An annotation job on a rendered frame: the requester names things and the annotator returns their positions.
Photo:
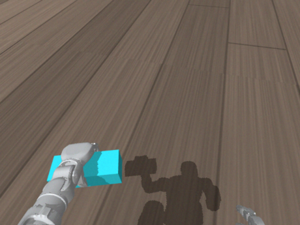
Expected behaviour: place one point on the left robot hand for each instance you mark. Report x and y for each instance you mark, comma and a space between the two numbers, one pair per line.
81, 152

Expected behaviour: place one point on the right robot hand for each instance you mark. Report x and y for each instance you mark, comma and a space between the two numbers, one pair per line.
249, 215

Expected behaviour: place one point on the left robot arm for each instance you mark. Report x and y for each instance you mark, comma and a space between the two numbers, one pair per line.
57, 193

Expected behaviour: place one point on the carton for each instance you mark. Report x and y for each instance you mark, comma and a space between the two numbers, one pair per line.
104, 167

